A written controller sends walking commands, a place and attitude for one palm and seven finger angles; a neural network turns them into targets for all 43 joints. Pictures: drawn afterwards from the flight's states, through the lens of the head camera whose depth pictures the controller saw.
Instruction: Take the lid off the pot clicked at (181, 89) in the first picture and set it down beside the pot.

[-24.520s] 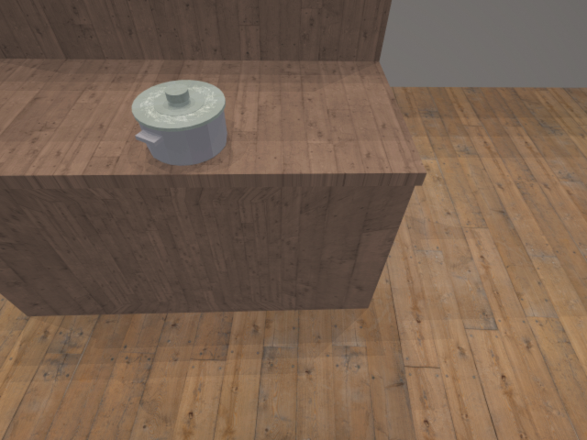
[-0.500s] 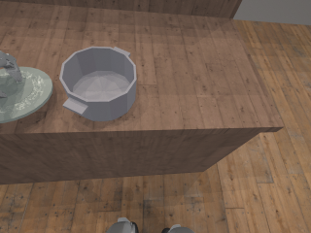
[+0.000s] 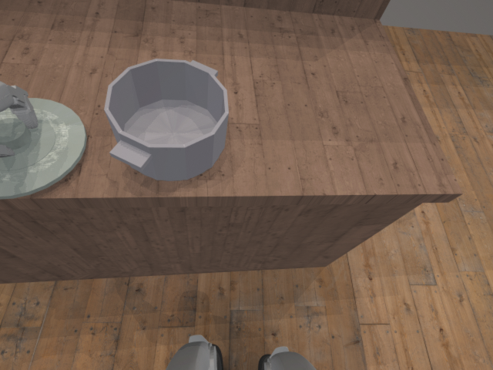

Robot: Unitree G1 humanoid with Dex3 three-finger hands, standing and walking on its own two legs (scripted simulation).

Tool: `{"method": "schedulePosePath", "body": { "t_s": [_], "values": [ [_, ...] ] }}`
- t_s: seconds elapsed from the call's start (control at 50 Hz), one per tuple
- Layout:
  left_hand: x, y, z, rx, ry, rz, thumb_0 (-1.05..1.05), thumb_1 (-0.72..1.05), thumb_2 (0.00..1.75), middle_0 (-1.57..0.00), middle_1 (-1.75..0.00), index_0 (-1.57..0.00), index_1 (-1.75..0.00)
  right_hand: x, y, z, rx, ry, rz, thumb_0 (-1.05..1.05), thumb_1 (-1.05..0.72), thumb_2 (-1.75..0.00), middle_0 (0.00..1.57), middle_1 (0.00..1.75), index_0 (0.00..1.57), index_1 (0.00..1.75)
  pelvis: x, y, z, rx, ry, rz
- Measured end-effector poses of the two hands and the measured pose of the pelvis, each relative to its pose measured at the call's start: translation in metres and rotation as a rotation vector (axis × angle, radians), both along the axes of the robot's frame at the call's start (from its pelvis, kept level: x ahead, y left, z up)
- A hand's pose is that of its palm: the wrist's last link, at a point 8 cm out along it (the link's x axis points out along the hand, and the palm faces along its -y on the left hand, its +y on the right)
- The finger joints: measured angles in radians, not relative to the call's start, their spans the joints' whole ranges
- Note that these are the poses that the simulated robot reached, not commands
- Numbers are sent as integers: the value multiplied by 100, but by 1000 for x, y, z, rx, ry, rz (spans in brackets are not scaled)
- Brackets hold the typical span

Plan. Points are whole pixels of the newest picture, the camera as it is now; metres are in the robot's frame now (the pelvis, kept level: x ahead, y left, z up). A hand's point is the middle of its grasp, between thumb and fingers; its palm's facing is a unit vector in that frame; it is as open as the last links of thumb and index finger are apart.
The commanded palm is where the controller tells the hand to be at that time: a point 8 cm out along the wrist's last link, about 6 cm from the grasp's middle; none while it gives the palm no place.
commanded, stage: open the fingers wide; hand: left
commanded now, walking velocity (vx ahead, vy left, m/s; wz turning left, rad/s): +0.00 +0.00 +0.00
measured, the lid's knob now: (10, 133) +0.48 +0.36 +0.03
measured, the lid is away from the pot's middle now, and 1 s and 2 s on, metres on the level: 0.25 0.26 0.26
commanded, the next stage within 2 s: raise the empty hand in 1.00 s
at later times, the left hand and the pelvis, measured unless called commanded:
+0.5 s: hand out of the picture +0.43 +0.37 +0.06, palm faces -0.41 -0.13 -0.91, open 8.4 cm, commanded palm +0.47 +0.35 +0.12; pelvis -0.01 +0.00 +0.00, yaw +3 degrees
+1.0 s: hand out of the picture +0.43 +0.36 +0.06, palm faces -0.42 -0.13 -0.90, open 11.0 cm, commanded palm +0.47 +0.34 +0.12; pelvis -0.01 -0.01 +0.00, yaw +3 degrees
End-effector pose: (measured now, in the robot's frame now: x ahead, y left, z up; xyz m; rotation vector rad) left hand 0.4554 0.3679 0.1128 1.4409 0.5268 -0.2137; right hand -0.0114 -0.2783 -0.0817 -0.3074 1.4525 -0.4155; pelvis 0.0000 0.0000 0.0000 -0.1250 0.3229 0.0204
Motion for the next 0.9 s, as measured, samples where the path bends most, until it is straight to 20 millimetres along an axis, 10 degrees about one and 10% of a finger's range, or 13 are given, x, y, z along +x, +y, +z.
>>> {"method": "schedulePosePath", "body": {
  "t_s": [0.4, 0.9],
  "values": [
    [-24, 3, 1, 21, -29, 26, 0, 27, 79, -71, -102, -50, -92, 29, 5, -3, 6, -83, 85, 0, -91, -90, 20, 30, 20, 30, -10, 5, -2, 0, -34, 51],
    [-20, -7, 8, 35, -25, 42, 0, -2, 73, -41, -81, -41, -81, 8, -1, -7, 23, -35, 49, 0, -91, -90, 20, 30, 20, 30, -12, -6, -3, 7, -29, 51]
  ]
}}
